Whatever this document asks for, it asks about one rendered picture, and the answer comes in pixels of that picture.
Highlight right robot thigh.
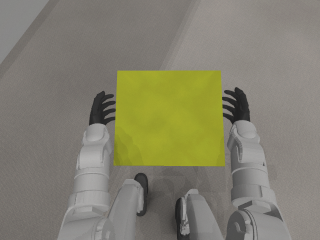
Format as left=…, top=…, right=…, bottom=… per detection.
left=180, top=194, right=224, bottom=240

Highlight robot right upper arm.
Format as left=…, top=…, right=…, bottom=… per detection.
left=225, top=209, right=291, bottom=240

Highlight right robot forearm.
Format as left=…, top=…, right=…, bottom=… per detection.
left=227, top=120, right=292, bottom=239

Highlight left robot forearm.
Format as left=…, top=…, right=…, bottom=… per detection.
left=57, top=123, right=112, bottom=240

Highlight robot left hand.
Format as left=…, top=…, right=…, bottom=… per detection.
left=89, top=91, right=116, bottom=126

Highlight carton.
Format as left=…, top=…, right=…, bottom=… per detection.
left=113, top=70, right=225, bottom=167

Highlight left robot shin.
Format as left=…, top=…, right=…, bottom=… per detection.
left=118, top=179, right=144, bottom=202

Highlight robot right hand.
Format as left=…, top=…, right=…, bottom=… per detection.
left=222, top=87, right=250, bottom=124

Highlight robot left upper arm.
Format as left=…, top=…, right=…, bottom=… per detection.
left=57, top=216, right=116, bottom=240

